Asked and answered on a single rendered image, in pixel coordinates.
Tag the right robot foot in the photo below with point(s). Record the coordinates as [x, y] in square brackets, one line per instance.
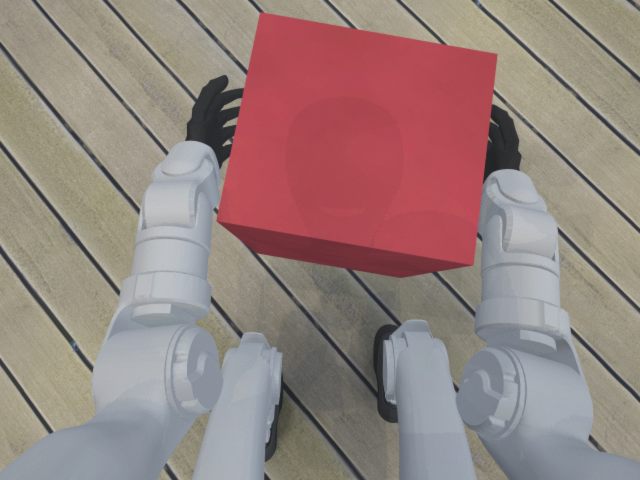
[386, 410]

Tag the robot left forearm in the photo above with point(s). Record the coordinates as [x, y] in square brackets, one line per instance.
[168, 283]

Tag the robot left upper arm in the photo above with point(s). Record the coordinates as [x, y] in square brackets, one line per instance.
[149, 386]

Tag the robot left hand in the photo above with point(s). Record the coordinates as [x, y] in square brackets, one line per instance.
[208, 118]

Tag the robot right hand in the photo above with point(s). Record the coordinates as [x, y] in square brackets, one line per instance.
[502, 152]

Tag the robot right thigh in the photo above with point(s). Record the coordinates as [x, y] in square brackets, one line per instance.
[432, 439]

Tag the robot right upper arm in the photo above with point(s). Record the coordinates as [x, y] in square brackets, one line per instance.
[534, 417]

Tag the carton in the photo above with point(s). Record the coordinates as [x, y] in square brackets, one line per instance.
[359, 150]

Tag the robot right forearm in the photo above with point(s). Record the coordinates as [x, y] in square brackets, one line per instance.
[520, 300]

